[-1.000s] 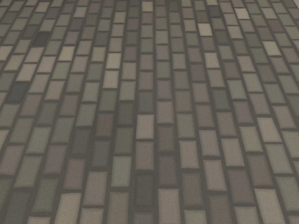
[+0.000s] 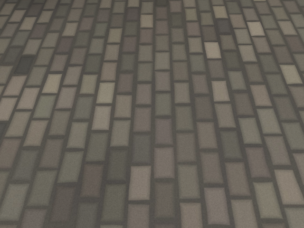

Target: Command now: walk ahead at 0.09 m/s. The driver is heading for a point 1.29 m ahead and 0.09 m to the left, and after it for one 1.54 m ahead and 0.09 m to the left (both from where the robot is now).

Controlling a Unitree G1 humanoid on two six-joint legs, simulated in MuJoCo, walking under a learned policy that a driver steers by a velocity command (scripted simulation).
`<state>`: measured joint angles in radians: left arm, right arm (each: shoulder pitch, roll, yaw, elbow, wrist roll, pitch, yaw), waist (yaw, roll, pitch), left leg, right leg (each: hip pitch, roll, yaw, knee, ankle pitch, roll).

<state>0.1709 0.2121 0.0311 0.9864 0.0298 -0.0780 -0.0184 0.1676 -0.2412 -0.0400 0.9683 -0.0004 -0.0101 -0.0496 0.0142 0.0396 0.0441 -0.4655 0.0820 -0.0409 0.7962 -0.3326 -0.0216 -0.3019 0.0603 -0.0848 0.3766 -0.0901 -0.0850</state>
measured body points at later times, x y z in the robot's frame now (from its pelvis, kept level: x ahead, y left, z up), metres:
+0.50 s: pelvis +0.07 +0.02 +0.00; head +0.08 +0.02 +0.45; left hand +0.13 +0.27 -0.15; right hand +0.11 -0.24 -0.15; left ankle +0.06 +0.15 -0.74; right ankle +0.07 -0.08 -0.74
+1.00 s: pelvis +0.24 +0.08 +0.01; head +0.25 +0.10 +0.46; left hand +0.40 +0.34 -0.11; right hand +0.18 -0.16 -0.13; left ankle +0.16 +0.17 -0.74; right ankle +0.36 -0.09 -0.67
